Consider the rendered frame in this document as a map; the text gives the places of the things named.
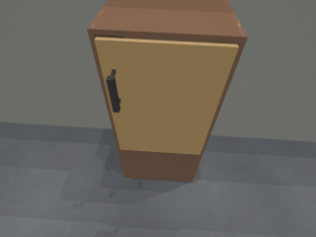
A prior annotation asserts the cupboard door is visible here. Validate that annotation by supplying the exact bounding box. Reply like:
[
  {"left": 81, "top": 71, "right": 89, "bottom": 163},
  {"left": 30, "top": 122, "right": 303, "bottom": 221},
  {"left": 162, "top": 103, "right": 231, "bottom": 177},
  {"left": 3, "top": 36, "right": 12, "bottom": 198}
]
[{"left": 94, "top": 37, "right": 239, "bottom": 155}]

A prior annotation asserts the handle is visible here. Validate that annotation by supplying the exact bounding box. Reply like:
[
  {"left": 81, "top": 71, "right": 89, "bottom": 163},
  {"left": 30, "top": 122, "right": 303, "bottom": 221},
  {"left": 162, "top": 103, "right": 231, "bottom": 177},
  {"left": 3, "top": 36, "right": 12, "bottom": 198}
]
[{"left": 106, "top": 69, "right": 121, "bottom": 113}]

